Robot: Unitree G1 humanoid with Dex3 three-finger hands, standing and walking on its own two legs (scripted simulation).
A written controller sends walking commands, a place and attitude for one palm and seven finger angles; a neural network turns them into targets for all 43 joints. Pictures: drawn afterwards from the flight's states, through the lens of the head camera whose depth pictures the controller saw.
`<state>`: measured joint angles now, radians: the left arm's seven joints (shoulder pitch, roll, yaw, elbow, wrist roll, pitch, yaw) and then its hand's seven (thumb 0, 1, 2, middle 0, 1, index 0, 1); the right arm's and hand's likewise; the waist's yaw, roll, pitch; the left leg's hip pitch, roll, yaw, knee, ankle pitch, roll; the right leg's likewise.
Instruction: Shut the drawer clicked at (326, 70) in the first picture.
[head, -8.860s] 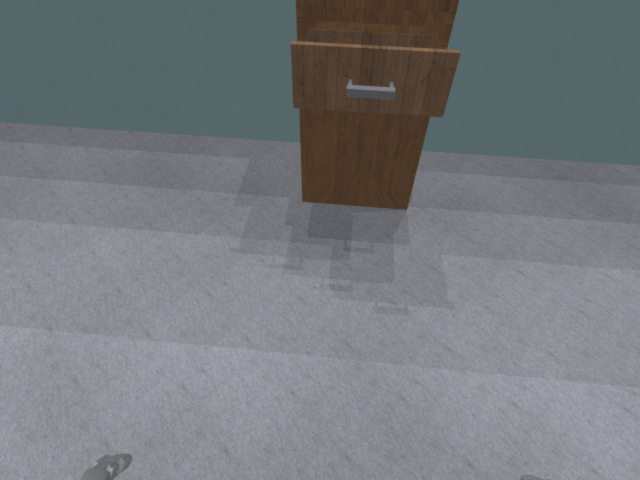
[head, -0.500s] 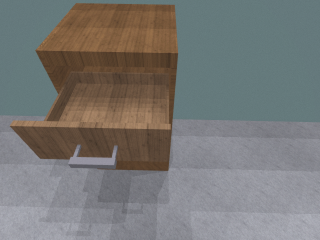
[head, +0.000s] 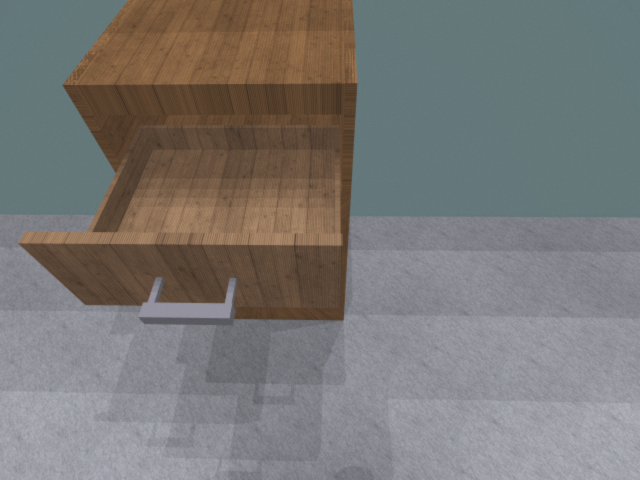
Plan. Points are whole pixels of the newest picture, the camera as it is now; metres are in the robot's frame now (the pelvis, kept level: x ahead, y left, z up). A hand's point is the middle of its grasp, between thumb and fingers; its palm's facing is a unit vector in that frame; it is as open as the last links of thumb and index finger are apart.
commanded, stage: come to a stop and stand still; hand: left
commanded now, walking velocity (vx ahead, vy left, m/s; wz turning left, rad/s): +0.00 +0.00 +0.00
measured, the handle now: (191, 299) +0.35 +0.22 -0.03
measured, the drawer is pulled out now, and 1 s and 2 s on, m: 0.28 0.28 0.28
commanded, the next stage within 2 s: look again from close up in 1.76 s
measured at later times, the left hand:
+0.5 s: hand out of the picture -0.14 +0.21 -0.17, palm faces +0.10 -0.97 -0.21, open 7.3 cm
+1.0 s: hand out of the picture -0.12 +0.25 -0.17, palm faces +0.08 -0.96 -0.26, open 7.3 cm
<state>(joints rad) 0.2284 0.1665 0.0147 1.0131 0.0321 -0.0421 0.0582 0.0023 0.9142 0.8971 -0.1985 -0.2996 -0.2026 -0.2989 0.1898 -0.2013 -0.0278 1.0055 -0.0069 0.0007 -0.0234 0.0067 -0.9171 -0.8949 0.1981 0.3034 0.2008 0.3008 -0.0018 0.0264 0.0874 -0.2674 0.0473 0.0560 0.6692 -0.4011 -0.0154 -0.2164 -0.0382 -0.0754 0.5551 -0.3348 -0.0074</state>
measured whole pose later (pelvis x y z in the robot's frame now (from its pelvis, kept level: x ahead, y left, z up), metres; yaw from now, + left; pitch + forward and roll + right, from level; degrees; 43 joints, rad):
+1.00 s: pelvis -0.18 +0.06 -0.01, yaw +0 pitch -2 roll +1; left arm 0.28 0.18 0.04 0.96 0.02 0.00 0.05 0.01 0.94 0.90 -0.20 -0.30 -0.20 -0.30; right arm 0.41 -0.10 0.00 1.10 -0.03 0.03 -0.02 0.01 -0.91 -0.89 0.20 0.30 0.20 0.30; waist -0.01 0.00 -0.02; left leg -0.30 -0.07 0.10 0.57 -0.23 0.09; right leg -0.25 0.01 0.03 0.62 -0.35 -0.03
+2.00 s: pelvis -0.25 +0.09 +0.00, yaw +3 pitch -3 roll -1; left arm 0.42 0.09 0.01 1.06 0.03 -0.01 0.03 0.00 0.91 0.90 -0.20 -0.30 -0.20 -0.30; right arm 0.27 -0.14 -0.02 1.11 -0.01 0.03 -0.02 0.00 -0.91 -0.89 0.20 0.30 0.20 0.30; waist 0.01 -0.01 0.02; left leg -0.30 -0.11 0.05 0.36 -0.14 0.09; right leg -0.27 0.03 0.08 0.50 -0.30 -0.03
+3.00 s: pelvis -0.26 +0.15 -0.01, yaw +0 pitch +0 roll +0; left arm 0.41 0.14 0.03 1.11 0.03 0.01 -0.01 0.01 0.91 0.90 -0.20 -0.30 -0.20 -0.30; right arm 0.27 -0.16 -0.04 1.02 -0.03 -0.06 -0.02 0.00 -0.91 -0.90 0.20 0.30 0.20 0.30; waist -0.01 -0.08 0.07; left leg -0.34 0.01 0.10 0.63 -0.29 0.05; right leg -0.32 -0.01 0.01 1.11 -0.44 -0.07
